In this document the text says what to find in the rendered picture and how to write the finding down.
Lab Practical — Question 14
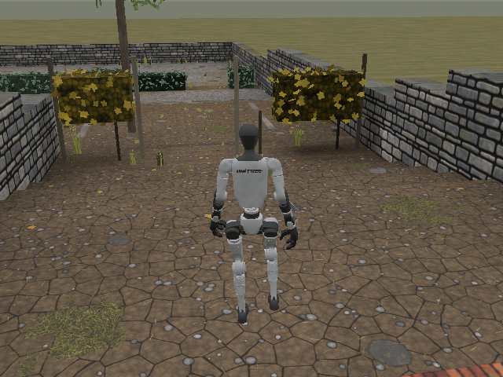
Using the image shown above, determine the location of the right robot hand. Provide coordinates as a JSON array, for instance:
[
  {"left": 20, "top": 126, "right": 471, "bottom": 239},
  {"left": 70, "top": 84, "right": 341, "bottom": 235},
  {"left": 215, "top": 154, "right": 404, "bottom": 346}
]
[{"left": 280, "top": 227, "right": 298, "bottom": 250}]

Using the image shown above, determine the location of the robot left forearm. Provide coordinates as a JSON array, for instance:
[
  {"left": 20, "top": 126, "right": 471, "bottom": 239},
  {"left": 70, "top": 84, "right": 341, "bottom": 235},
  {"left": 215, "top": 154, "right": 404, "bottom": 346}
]
[{"left": 211, "top": 189, "right": 224, "bottom": 222}]

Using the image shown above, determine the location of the left robot hand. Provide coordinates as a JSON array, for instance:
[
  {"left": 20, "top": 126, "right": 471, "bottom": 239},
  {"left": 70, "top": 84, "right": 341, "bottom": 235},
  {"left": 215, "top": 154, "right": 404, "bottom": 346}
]
[{"left": 210, "top": 220, "right": 226, "bottom": 237}]

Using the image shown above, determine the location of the robot right forearm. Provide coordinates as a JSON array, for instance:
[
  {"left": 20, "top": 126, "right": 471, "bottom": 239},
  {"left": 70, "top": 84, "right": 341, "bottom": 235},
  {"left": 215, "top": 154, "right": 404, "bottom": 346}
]
[{"left": 279, "top": 190, "right": 296, "bottom": 229}]

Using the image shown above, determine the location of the right robot shin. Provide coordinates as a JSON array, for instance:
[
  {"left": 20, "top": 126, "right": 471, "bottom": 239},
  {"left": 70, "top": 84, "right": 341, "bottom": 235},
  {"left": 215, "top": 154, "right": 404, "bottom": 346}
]
[{"left": 267, "top": 247, "right": 278, "bottom": 301}]

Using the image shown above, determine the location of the right robot upper arm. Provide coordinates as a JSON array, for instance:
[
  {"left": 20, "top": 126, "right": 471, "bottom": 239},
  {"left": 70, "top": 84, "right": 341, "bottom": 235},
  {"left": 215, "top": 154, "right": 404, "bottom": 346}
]
[{"left": 266, "top": 157, "right": 286, "bottom": 202}]

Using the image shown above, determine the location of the left robot upper arm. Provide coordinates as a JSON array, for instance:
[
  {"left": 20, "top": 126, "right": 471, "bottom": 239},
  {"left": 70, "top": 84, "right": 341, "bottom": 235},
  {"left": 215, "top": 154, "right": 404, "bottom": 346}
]
[{"left": 215, "top": 159, "right": 233, "bottom": 201}]

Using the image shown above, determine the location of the robot torso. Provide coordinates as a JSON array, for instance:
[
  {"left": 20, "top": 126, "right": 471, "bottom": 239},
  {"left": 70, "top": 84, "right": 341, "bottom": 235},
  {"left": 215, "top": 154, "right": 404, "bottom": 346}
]
[{"left": 232, "top": 154, "right": 269, "bottom": 236}]

